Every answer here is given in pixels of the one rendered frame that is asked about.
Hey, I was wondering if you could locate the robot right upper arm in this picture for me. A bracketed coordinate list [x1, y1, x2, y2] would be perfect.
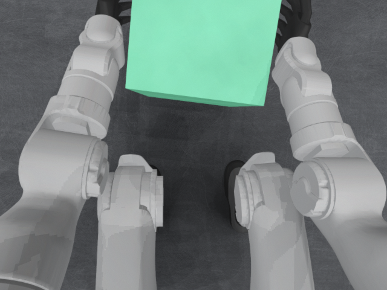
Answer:
[290, 157, 387, 290]

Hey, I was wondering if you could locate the right robot forearm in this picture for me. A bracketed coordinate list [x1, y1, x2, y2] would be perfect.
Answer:
[272, 37, 386, 189]

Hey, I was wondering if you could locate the robot right hand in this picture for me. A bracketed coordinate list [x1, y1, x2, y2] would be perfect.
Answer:
[275, 0, 312, 53]

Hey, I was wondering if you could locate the left robot forearm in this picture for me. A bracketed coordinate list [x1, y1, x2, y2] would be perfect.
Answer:
[18, 14, 125, 187]

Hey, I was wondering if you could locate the robot right foot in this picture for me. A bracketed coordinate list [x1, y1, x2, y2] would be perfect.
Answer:
[224, 160, 249, 233]

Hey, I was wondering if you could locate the robot left hand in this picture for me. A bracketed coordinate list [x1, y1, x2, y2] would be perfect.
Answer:
[95, 0, 132, 26]

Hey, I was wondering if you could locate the carton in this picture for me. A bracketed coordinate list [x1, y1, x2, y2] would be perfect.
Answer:
[125, 0, 282, 107]

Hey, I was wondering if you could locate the robot left upper arm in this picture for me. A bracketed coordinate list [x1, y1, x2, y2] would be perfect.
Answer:
[0, 128, 109, 290]

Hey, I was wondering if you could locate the robot left shin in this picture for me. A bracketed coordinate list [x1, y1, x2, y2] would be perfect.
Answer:
[97, 154, 153, 221]

